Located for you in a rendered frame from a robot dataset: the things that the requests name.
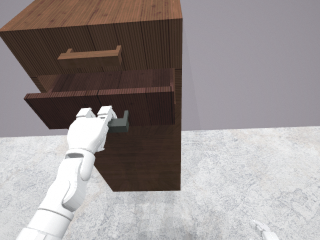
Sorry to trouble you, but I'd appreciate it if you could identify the robot right hand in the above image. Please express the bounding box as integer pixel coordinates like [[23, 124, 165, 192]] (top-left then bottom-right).
[[249, 219, 279, 240]]

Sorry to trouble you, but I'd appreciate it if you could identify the robot left forearm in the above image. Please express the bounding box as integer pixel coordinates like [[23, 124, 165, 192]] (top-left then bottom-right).
[[16, 148, 96, 240]]

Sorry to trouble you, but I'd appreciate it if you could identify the drawer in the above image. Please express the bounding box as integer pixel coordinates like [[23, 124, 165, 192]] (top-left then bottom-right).
[[24, 68, 175, 130]]

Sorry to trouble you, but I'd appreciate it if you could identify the robot left hand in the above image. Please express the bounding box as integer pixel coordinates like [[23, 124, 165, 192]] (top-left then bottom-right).
[[67, 105, 117, 155]]

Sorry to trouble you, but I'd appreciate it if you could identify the cabinet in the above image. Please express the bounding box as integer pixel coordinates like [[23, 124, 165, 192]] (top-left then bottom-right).
[[0, 0, 183, 192]]

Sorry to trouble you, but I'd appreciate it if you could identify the handle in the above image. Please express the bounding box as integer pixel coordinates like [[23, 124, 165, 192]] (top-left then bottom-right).
[[57, 49, 122, 69], [73, 110, 129, 133]]

